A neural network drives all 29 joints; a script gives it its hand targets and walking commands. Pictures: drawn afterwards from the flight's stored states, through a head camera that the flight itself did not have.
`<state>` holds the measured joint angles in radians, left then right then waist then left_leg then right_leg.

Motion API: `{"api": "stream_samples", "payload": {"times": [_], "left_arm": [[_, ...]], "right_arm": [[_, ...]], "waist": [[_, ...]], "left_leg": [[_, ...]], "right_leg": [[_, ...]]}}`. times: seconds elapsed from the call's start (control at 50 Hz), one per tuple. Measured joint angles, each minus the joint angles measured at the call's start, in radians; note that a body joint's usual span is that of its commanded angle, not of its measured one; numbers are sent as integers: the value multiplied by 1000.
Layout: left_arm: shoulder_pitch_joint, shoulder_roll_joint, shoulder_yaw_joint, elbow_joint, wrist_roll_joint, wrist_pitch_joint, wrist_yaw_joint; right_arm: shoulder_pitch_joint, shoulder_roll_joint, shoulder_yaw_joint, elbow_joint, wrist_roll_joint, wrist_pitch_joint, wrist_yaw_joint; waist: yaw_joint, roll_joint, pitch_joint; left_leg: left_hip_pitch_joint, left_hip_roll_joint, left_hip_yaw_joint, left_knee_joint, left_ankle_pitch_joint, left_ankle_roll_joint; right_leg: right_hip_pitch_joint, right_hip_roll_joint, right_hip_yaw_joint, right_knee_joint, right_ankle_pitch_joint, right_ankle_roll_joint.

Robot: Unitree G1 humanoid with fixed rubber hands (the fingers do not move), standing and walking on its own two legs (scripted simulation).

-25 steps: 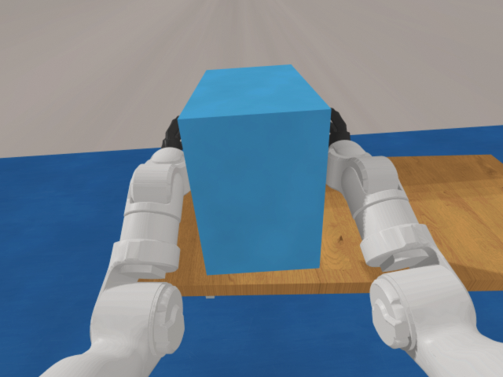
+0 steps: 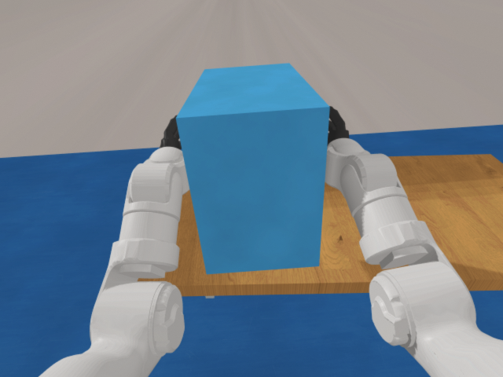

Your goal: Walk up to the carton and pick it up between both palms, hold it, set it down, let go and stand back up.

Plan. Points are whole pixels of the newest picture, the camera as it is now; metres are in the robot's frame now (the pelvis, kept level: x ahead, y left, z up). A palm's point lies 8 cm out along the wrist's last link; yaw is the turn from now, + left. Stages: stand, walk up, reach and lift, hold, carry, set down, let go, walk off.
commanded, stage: set down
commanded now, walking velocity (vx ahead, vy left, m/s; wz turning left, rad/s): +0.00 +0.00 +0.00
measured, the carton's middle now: (253, 153) +0.42 +0.01 +0.23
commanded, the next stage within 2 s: none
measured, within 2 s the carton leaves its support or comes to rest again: neither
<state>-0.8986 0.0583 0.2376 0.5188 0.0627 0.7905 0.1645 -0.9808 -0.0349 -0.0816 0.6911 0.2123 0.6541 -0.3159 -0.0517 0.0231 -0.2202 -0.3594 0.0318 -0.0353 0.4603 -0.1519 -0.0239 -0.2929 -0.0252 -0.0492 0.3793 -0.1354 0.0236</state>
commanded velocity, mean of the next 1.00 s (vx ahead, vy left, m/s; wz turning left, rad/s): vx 0.00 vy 0.00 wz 0.00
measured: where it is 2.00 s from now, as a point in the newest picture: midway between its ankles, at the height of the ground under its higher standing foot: outside the picture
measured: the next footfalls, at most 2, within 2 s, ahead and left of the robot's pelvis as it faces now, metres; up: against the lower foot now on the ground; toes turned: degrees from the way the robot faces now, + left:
none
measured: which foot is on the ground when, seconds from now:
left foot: down 0.00-1.00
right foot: down 0.00-1.00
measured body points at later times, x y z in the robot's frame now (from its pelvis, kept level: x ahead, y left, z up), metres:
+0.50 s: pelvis +0.02 +0.00 +0.00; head +0.01 +0.00 +0.45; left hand +0.46 +0.13 +0.19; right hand +0.45 -0.12 +0.20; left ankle +0.05 +0.13 -0.74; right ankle +0.04 -0.14 -0.74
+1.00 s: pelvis +0.03 +0.00 +0.00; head +0.02 +0.01 +0.45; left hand +0.46 +0.13 +0.16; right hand +0.45 -0.13 +0.17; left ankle +0.05 +0.13 -0.74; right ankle +0.04 -0.14 -0.74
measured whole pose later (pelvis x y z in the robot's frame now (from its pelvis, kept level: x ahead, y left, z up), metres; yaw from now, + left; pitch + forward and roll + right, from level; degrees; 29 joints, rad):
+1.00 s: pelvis +0.03 +0.00 +0.00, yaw +0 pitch +5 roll -1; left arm -0.86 0.05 0.26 0.72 0.11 0.42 0.13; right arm -0.93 0.01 -0.11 0.86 0.21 0.29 -0.30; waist -0.07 0.02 -0.12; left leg -0.34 0.03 -0.04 0.43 -0.17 -0.02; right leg -0.27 -0.02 -0.05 0.34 -0.15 0.02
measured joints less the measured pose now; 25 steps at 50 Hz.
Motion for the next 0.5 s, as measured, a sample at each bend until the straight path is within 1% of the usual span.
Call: {"api": "stream_samples", "payload": {"times": [0.06,0.16,0.22,0.38,0.5], "left_arm": [[-2,-2,20,6,7,-17,1],[-23,-11,80,84,39,-121,-19],[-23,-11,91,110,45,-173,-24],[-20,-11,92,122,46,-245,-25],[4,-11,65,122,46,-279,-28]], "right_arm": [[-31,0,-1,57,0,-38,11],[-86,13,-38,180,-1,-155,14],[-90,19,-41,214,0,-211,15],[-83,20,-29,220,0,-284,18],[-23,20,5,171,0,-307,14]], "waist": [[-5,0,10],[-5,0,37],[-5,-3,55],[-7,-5,103],[-12,-5,103]], "left_leg": [[0,0,0,0,0,0],[1,0,0,-2,0,0],[6,0,0,-8,0,0],[19,0,0,-29,-1,0],[20,0,0,-32,-11,0]], "right_leg": [[0,0,0,0,0,0],[0,0,0,0,0,0],[3,0,0,-3,-3,0],[13,0,0,-16,-8,0],[19,0,0,-29,-13,0]]}}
